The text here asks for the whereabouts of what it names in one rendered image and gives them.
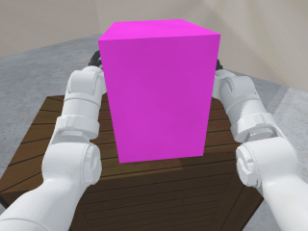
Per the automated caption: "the robot left upper arm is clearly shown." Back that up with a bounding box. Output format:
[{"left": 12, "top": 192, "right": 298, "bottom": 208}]
[{"left": 0, "top": 141, "right": 102, "bottom": 231}]

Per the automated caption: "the pedestal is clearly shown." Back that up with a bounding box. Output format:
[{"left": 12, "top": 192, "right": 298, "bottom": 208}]
[{"left": 0, "top": 92, "right": 264, "bottom": 231}]

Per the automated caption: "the robot right upper arm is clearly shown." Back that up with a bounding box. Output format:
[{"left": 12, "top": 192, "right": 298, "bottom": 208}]
[{"left": 236, "top": 137, "right": 308, "bottom": 231}]

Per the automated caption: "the robot left hand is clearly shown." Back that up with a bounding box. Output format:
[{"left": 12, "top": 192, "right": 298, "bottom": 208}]
[{"left": 88, "top": 50, "right": 103, "bottom": 70}]

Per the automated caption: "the robot left forearm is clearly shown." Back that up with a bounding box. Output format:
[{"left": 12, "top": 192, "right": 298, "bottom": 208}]
[{"left": 41, "top": 65, "right": 107, "bottom": 179}]

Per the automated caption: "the carton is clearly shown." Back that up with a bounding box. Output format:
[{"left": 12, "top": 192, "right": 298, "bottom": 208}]
[{"left": 98, "top": 19, "right": 221, "bottom": 164}]

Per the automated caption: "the robot right hand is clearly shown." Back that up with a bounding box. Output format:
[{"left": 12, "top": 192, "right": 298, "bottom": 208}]
[{"left": 216, "top": 59, "right": 223, "bottom": 71}]

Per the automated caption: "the robot right forearm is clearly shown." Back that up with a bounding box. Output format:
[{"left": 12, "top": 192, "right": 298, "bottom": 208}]
[{"left": 212, "top": 69, "right": 302, "bottom": 176}]

